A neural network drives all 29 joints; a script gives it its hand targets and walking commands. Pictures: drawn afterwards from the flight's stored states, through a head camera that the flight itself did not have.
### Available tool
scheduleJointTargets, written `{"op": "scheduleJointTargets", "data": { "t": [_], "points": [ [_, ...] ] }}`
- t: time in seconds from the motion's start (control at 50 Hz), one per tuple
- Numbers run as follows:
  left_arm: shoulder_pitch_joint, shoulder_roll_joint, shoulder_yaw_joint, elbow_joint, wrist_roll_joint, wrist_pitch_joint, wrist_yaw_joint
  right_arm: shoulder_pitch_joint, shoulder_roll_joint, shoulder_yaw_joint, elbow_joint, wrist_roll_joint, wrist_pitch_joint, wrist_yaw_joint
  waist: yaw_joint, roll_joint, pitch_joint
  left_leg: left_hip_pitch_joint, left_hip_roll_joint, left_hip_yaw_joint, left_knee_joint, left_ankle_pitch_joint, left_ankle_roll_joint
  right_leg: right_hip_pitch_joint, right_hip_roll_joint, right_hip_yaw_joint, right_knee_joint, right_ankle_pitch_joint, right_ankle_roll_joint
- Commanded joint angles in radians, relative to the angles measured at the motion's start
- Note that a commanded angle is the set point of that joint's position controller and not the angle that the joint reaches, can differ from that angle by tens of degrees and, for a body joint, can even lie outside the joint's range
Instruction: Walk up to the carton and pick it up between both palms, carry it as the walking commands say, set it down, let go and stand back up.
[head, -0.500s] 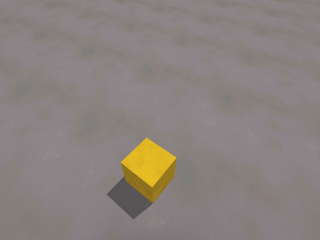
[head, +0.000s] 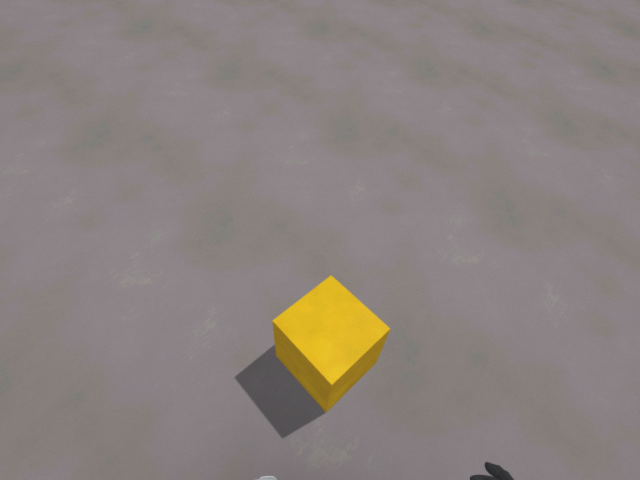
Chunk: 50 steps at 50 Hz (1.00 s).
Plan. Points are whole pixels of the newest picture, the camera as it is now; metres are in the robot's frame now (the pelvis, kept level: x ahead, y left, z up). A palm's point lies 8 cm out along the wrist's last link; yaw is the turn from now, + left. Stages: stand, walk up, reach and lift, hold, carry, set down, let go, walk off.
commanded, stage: walk up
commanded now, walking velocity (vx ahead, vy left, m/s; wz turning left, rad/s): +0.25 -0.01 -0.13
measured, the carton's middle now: (328, 343) +0.57 +0.00 -0.63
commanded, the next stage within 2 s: none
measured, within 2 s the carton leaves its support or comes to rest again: neither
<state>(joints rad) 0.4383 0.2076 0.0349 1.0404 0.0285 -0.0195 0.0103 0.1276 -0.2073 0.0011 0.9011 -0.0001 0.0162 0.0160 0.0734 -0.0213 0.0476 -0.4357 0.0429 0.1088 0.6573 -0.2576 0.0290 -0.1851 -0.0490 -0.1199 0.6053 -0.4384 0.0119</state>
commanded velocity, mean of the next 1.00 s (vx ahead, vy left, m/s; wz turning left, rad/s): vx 0.08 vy -0.03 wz -0.01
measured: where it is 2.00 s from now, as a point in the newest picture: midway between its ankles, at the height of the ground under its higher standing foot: outside the picture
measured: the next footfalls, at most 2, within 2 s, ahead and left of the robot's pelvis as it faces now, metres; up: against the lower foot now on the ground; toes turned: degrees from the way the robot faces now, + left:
right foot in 0.54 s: +0.11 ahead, -0.13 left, +0.00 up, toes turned -7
left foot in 1.20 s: +0.07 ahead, +0.06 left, +0.00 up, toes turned +13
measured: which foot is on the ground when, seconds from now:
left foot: down 0.00-0.94, up 0.96-1.00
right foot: down 0.00-0.00, up 0.02-0.52, down 0.54-1.00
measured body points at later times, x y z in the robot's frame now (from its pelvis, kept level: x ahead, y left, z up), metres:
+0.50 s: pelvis +0.06 +0.01 +0.02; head +0.06 +0.02 +0.47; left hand +0.14 +0.24 -0.13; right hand +0.07 -0.23 -0.12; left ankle +0.06 +0.08 -0.72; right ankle +0.04 -0.14 -0.70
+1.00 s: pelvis +0.04 -0.03 +0.01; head +0.04 -0.04 +0.46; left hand +0.10 +0.21 -0.13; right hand +0.05 -0.25 -0.15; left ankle +0.04 +0.08 -0.71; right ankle +0.07 -0.12 -0.72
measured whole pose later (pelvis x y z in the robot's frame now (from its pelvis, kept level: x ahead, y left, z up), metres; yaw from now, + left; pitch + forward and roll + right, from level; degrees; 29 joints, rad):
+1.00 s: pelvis +0.04 -0.03 +0.01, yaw -4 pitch -3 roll +2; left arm 0.23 0.18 0.02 1.05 0.03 0.01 0.02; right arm 0.28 -0.17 0.00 1.01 0.00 0.02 -0.01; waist -0.01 0.00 0.05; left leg -0.19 0.02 0.17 0.60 -0.37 0.01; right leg -0.26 -0.03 -0.05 0.57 -0.26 -0.03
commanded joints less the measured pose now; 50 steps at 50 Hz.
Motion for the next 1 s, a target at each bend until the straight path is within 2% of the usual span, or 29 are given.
{"op": "scheduleJointTargets", "data": {
  "t": [0.0, 0.02, 0.06, 0.08, 0.14, 0.16, 0.18, 0.2, 0.26, 0.3, 0.32, 0.34, 0.36, 0.4, 0.44, 0.48, 0.5, 0.56, 0.64, 0.72, 0.74, 0.84, 0.86, 0.88, 0.9, 0.92, 0.94, 0.96, 0.98],
  "points": [
    [0.019, 0.067, 0.015, -0.033, 0.006, 0.012, -0.003, 0.173, -0.180, -0.090, -0.019, -0.025, -0.036, -0.022, -0.112, 0.215, -0.146, 0.435, 0.385, -0.347, -0.429, -0.037, 0.069, -0.373, -0.058, 0.175, 0.550, -0.053, -0.006],
    [-0.043, 0.068, 0.012, -0.049, 0.004, 0.019, -0.008, 0.169, -0.146, -0.076, -0.019, -0.033, -0.050, -0.028, -0.099, 0.127, -0.061, 0.361, 0.345, -0.309, -0.440, 0.017, 0.032, -0.372, -0.055, 0.157, 0.523, 0.012, -0.008],
    [-0.049, 0.076, 0.038, -0.049, -0.006, 0.039, -0.014, 0.209, -0.151, -0.078, 0.022, -0.020, -0.062, -0.044, -0.067, 0.041, -0.021, 0.381, 0.344, -0.316, -0.403, 0.450, -0.057, -0.357, -0.053, 0.179, 0.497, 0.075, 0.026],
    [-0.016, 0.067, 0.025, -0.038, -0.014, 0.044, -0.013, 0.242, -0.142, -0.079, 0.038, -0.015, -0.069, -0.041, -0.073, 0.097, -0.026, 0.411, 0.348, -0.276, -0.381, 0.613, -0.034, -0.349, -0.056, 0.159, 0.481, 0.086, 0.029],
    [-0.034, 0.061, 0.019, -0.017, -0.007, 0.055, -0.020, 0.250, -0.140, -0.080, 0.034, -0.008, -0.073, -0.034, -0.072, 0.138, 0.000, 0.393, 0.318, -0.234, -0.408, 0.545, -0.049, -0.316, -0.054, 0.135, 0.464, 0.142, 0.029],
    [-0.037, 0.052, 0.008, -0.025, -0.008, 0.055, -0.022, 0.200, -0.116, -0.071, 0.022, -0.009, -0.077, -0.029, -0.070, 0.157, -0.022, 0.371, 0.277, -0.174, -0.433, 0.454, -0.003, -0.278, -0.043, 0.122, 0.429, 0.171, 0.021],
    [-0.079, 0.041, 0.003, -0.036, -0.009, 0.055, -0.020, 0.193, -0.114, -0.066, 0.026, -0.005, -0.076, -0.024, -0.076, 0.207, -0.013, 0.359, 0.238, -0.157, -0.449, 0.343, -0.016, -0.262, -0.038, 0.115, 0.405, 0.183, 0.014],
    [-0.098, 0.042, 0.000, -0.037, -0.005, 0.061, -0.023, 0.198, -0.110, -0.069, 0.027, -0.003, -0.073, -0.024, -0.084, 0.162, -0.022, 0.393, 0.256, -0.154, -0.447, 0.361, 0.007, -0.285, -0.029, 0.102, 0.373, 0.155, 0.012],
    [-0.189, 0.045, 0.011, -0.067, -0.003, 0.055, -0.023, 0.266, -0.128, -0.075, 0.058, -0.007, -0.075, -0.029, -0.107, 0.156, 0.016, 0.373, 0.283, -0.200, -0.487, 0.190, 0.037, -0.305, -0.047, 0.105, 0.334, 0.151, 0.020],
    [-0.240, 0.048, -0.007, -0.097, -0.005, 0.051, -0.018, 0.220, -0.135, -0.072, 0.056, -0.012, -0.061, -0.034, -0.122, 0.174, 0.058, 0.398, 0.258, -0.183, -0.489, 0.144, 0.109, -0.310, -0.034, 0.082, 0.223, 0.107, 0.025],
    [-0.211, 0.041, -0.001, -0.088, -0.009, 0.048, 0.001, 0.171, -0.108, -0.058, 0.043, -0.003, -0.064, -0.042, -0.083, 0.100, 0.058, 0.357, 0.246, -0.141, -0.414, 0.492, 0.105, -0.227, -0.028, 0.104, 0.151, 0.120, 0.027],
    [-0.196, 0.052, -0.003, -0.084, -0.016, 0.040, 0.005, 0.164, -0.102, -0.058, 0.049, -0.006, -0.060, -0.042, -0.088, 0.100, -0.009, 0.382, 0.209, -0.076, -0.357, 0.598, 0.104, -0.157, -0.011, 0.085, 0.062, 0.083, 0.035],
    [-0.199, 0.032, -0.011, -0.086, -0.016, 0.039, 0.008, 0.166, -0.109, -0.060, 0.059, -0.013, -0.055, -0.045, -0.092, 0.214, 0.009, 0.381, 0.213, -0.078, -0.334, 0.699, 0.103, -0.166, 0.002, 0.064, 0.037, 0.072, 0.036],
    [-0.152, 0.031, -0.010, -0.075, -0.021, 0.029, 0.022, 0.153, -0.112, -0.063, 0.050, -0.006, -0.043, -0.051, -0.066, 0.152, -0.033, 0.424, 0.219, -0.087, -0.244, 0.855, 0.106, -0.109, 0.006, 0.054, -0.089, 0.130, 0.042],
    [-0.107, 0.023, -0.011, -0.047, -0.020, 0.013, 0.030, 0.169, -0.099, -0.068, 0.068, -0.003, -0.026, -0.053, -0.042, 0.084, -0.054, 0.384, 0.193, -0.089, -0.208, 0.602, 0.082, -0.031, -0.003, 0.034, -0.278, 0.338, 0.012],
    [-0.147, 0.085, 0.009, -0.045, -0.019, 0.005, 0.034, 0.196, -0.036, -0.052, 0.031, -0.003, -0.025, -0.047, -0.068, -0.060, -0.128, 0.284, 0.103, -0.065, -0.204, 0.275, 0.038, 0.105, -0.115, 0.146, -0.206, 0.695, -0.041],
    [-0.156, 0.101, 0.011, -0.053, -0.024, 0.007, 0.030, 0.202, -0.034, -0.050, 0.030, 0.002, -0.016, -0.045, -0.077, -0.126, -0.139, 0.266, 0.062, -0.051, -0.219, 0.126, 0.023, 0.107, -0.155, 0.195, -0.218, 0.754, -0.072],
    [-0.191, 0.089, -0.004, -0.036, -0.008, 0.025, 0.025, 0.192, -0.015, -0.044, 0.042, -0.002, 0.013, -0.039, -0.084, -0.201, 0.039, 0.248, 0.027, -0.057, -0.253, -0.008, -0.019, -0.069, -0.178, 0.274, -0.367, 0.279, -0.102],
    [-0.176, 0.064, -0.016, -0.019, -0.010, 0.005, 0.025, 0.212, -0.018, -0.048, 0.084, -0.008, 0.010, -0.037, -0.087, -0.111, 0.020, 0.328, 0.044, -0.048, -0.263, 0.035, -0.027, -0.098, -0.150, 0.307, -0.394, 0.222, -0.075],
    [-0.183, 0.068, -0.009, -0.017, -0.008, 0.002, 0.024, 0.206, -0.020, -0.042, 0.093, -0.007, 0.007, -0.036, -0.082, -0.107, 0.014, 0.323, 0.048, -0.041, -0.282, 0.045, -0.034, -0.076, -0.135, 0.275, -0.399, 0.183, -0.077],
    [-0.190, 0.059, -0.006, -0.019, -0.008, 0.002, 0.024, 0.194, -0.014, -0.039, 0.100, -0.008, 0.004, -0.036, -0.079, -0.169, 0.016, 0.330, 0.049, -0.039, -0.291, 0.047, -0.036, -0.081, -0.128, 0.264, -0.401, 0.183, -0.068],
    [-0.201, 0.049, -0.009, -0.010, -0.007, 0.005, 0.026, 0.207, -0.017, -0.038, 0.116, -0.010, -0.001, -0.039, -0.091, -0.092, 0.054, 0.324, 0.070, -0.041, -0.303, 0.045, -0.027, -0.134, -0.111, 0.255, -0.389, 0.117, -0.071],
    [-0.178, 0.074, 0.016, -0.022, -0.010, 0.020, 0.033, 0.193, -0.025, -0.053, 0.072, -0.012, 0.001, -0.047, -0.104, -0.115, 0.043, 0.215, 0.058, -0.002, -0.177, -0.006, -0.036, -0.110, -0.132, 0.306, -0.338, 0.124, -0.088],
    [-0.137, 0.142, 0.026, -0.041, 0.002, 0.035, 0.015, 0.136, -0.081, -0.080, 0.045, -0.007, 0.017, -0.060, -0.076, -0.161, 0.103, 0.173, 0.003, 0.029, -0.049, -0.133, -0.062, -0.194, -0.176, 0.464, -0.368, 0.088, -0.138],
    [-0.150, 0.177, 0.032, -0.046, 0.007, 0.044, 0.016, 0.102, -0.079, -0.085, 0.019, -0.007, 0.026, -0.061, -0.054, -0.249, 0.103, 0.118, -0.037, 0.001, 0.083, -0.208, -0.073, -0.224, -0.251, 0.567, -0.424, 0.037, -0.196],
    [-0.175, 0.180, 0.036, -0.062, 0.008, 0.044, 0.018, 0.078, -0.069, -0.080, 0.007, -0.008, 0.026, -0.061, -0.039, -0.243, 0.120, 0.033, -0.040, -0.053, 0.185, -0.267, -0.075, -0.189, -0.280, 0.595, -0.445, 0.025, -0.228],
    [-0.232, 0.130, 0.025, -0.065, 0.007, 0.037, 0.035, 0.146, -0.031, -0.066, 0.032, -0.016, 0.014, -0.049, -0.073, -0.169, 0.081, 0.026, 0.002, -0.088, 0.219, -0.216, -0.064, -0.203, -0.294, 0.439, -0.435, 0.004, -0.214],
    [-0.281, 0.132, 0.031, -0.094, -0.009, 0.030, 0.047, 0.184, -0.026, -0.049, 0.043, -0.021, 0.022, -0.035, -0.090, -0.176, 0.099, -0.029, 0.016, -0.051, 0.295, -0.201, -0.067, -0.150, -0.319, 0.321, -0.418, 0.016, -0.202],
    [-0.316, 0.128, 0.030, -0.093, -0.008, 0.030, 0.050, 0.201, -0.021, -0.055, 0.039, -0.019, 0.031, -0.025, -0.106, -0.127, 0.065, -0.032, 0.019, -0.047, 0.307, -0.179, -0.065, -0.148, -0.316, 0.287, -0.415, -0.045, -0.188]
  ]
}}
